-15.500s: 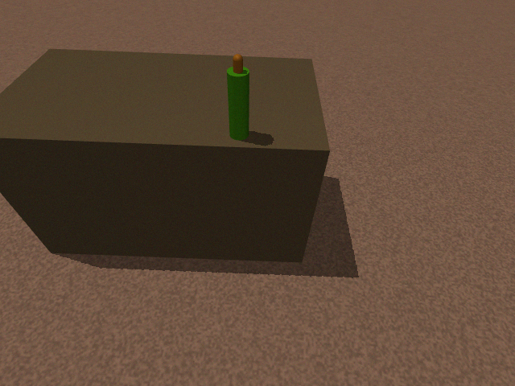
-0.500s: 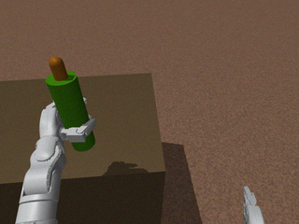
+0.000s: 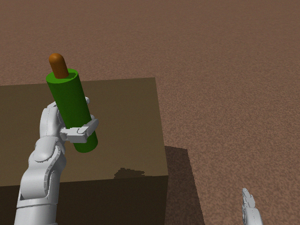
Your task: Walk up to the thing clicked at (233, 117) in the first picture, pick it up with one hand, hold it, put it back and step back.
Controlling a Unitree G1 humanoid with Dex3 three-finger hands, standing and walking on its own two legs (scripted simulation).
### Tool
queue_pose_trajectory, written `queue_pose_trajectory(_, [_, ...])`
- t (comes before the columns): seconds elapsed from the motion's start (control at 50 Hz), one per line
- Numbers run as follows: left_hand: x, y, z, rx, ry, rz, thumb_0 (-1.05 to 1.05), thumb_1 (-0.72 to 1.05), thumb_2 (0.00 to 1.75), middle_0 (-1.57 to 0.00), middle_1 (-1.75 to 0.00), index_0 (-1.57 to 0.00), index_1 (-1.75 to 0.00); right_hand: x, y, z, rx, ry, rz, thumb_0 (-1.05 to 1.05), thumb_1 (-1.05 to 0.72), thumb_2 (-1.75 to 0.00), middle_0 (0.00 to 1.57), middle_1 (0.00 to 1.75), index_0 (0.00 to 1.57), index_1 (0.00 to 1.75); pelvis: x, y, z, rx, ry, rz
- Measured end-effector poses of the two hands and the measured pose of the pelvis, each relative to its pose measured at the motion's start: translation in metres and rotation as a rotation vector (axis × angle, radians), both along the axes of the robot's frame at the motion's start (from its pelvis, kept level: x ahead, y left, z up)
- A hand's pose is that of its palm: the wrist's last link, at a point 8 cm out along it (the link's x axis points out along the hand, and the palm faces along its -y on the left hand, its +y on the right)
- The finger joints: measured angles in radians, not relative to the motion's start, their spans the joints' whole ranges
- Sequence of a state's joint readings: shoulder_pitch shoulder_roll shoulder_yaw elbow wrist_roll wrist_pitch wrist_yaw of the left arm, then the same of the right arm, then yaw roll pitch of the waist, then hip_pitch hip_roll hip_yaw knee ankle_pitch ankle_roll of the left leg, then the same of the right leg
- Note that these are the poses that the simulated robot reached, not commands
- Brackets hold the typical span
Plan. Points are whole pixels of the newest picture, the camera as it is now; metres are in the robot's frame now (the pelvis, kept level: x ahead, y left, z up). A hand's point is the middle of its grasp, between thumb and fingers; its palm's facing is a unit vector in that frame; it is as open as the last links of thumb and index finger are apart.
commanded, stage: hold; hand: left
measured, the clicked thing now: (73, 107) +0.33 +0.17 +0.20
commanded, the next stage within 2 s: none
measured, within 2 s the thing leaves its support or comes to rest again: neither
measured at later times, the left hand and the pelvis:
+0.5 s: hand (81, 118) +0.33 +0.17 +0.17, palm faces +0.18 -0.98 -0.02, open 8.5 cm; pelvis +0.01 +0.00 +0.00, yaw +0 degrees
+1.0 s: hand (80, 120) +0.32 +0.17 +0.18, palm faces +0.17 -0.98 -0.01, open 8.5 cm; pelvis +0.00 +0.00 +0.00, yaw +0 degrees
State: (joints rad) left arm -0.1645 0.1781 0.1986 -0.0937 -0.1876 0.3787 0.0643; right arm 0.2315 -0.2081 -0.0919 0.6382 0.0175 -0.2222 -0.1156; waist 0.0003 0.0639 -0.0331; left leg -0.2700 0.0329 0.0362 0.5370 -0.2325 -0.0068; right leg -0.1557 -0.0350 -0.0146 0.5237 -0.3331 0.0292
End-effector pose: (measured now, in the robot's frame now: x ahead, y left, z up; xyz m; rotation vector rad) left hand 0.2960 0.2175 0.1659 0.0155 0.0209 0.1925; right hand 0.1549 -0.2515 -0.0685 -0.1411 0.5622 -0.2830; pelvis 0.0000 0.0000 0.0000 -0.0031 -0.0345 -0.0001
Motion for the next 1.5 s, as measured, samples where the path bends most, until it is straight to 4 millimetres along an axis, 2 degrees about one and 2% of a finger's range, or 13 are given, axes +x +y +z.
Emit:
queue_pose_trajectory(0.38, [-0.001, -0.003, 0.008, -0.011, 0.01, -0.009, -0.01, -0.21, 1.14, -0.84, -1.07, -0.79, -1.08, 0.011, 0.005, -0.001, 0.007, -0.003, 0.02, -0.01, 0.51, -0.06, 0.05, 0.05, 0.06, 0.05, 0.006, 0.002, 0.001, -0.001, -0.005, 0.006])
queue_pose_trajectory(1.5, [-0.01, -0.005, 0.011, -0.001, 0.001, -0.016, -0.01, -0.21, 1.14, -0.83, -1.07, -0.79, -1.08, 0.009, 0.011, -0.002, 0.017, -0.008, 0.036, -0.01, 0.52, -0.06, 0.05, 0.05, 0.06, 0.05, 0.004, 0.0, 0.002, -0.002, -0.007, 0.004])
